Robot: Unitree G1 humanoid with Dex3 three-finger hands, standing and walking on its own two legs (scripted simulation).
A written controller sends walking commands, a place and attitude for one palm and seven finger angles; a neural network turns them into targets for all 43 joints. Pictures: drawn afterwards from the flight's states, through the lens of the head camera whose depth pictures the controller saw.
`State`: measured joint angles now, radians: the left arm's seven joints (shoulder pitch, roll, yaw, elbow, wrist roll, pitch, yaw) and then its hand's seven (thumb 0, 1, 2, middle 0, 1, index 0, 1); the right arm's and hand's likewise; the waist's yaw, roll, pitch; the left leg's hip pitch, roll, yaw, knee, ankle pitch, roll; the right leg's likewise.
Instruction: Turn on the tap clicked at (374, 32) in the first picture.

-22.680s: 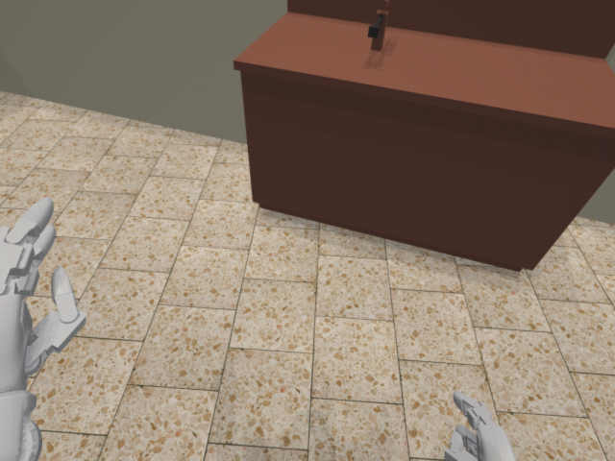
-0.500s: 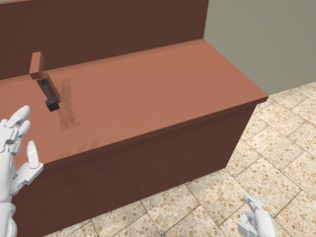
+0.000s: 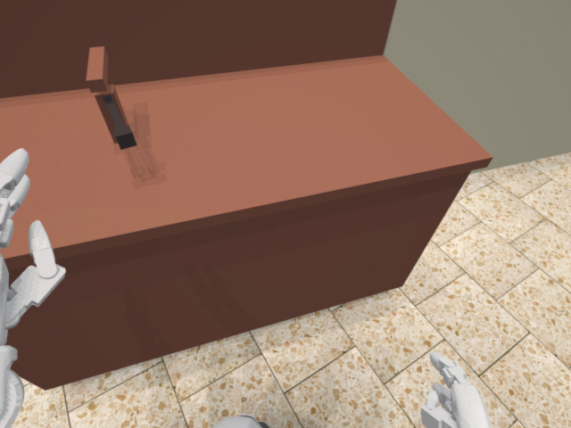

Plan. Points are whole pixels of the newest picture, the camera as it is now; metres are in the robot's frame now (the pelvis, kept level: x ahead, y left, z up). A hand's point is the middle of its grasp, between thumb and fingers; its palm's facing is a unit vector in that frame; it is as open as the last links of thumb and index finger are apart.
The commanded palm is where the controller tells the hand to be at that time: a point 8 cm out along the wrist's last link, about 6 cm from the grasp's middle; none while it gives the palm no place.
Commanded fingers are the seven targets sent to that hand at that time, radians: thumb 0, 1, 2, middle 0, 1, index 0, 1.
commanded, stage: step back with the hand held close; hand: left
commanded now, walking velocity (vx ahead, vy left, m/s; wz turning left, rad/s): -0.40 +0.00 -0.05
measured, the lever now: (124, 137) +0.55 +0.32 +0.09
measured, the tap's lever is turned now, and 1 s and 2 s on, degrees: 12 12 12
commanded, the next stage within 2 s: stop stepping back and stand still in 0.38 s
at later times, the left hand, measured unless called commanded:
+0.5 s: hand out of the picture +0.10 +0.25 +0.19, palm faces +0.47 -0.84 -0.27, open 7.4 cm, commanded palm +0.04 +0.28 +0.19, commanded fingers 0.00 0.90 0.90 -0.20 -0.30 -0.20 -0.30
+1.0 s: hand out of the picture +0.02 +0.22 +0.17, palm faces +0.38 -0.85 -0.36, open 7.4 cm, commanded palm -0.04 +0.26 +0.19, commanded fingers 0.00 0.90 0.90 -0.20 -0.30 -0.20 -0.30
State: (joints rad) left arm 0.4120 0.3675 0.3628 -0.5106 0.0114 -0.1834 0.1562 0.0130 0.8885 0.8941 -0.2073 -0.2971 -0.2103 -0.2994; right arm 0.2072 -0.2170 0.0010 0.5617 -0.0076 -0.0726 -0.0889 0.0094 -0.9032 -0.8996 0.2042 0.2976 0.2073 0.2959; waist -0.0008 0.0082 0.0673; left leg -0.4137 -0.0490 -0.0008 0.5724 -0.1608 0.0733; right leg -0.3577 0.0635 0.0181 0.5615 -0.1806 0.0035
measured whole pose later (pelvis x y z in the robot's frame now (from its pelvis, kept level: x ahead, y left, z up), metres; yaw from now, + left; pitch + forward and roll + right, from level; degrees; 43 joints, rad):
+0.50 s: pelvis -0.12 +0.00 +0.01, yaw -1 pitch +0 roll -2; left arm 0.39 0.33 0.36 -0.60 -0.06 -0.11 0.18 0.01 0.89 0.89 -0.20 -0.30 -0.21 -0.30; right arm 0.16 -0.12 0.02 0.62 -0.01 -0.13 -0.04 0.01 -0.90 -0.90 0.20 0.30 0.21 0.30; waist 0.05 -0.01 0.04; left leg -0.43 0.08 0.05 0.48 -0.05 0.01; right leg -0.31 0.07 0.03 0.89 -0.47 0.02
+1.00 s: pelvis -0.21 -0.02 +0.01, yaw -2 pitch +0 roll +1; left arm 0.50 0.36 0.35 -0.46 -0.07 -0.12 0.17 0.01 0.89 0.89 -0.21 -0.30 -0.21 -0.30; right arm 0.26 -0.27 -0.05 0.63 0.02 -0.08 -0.08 0.01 -0.91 -0.90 0.20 0.30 0.20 0.29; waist -0.05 -0.02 -0.05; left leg -0.24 -0.01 0.07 0.55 -0.31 0.02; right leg -0.20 0.02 0.01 0.58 -0.37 -0.02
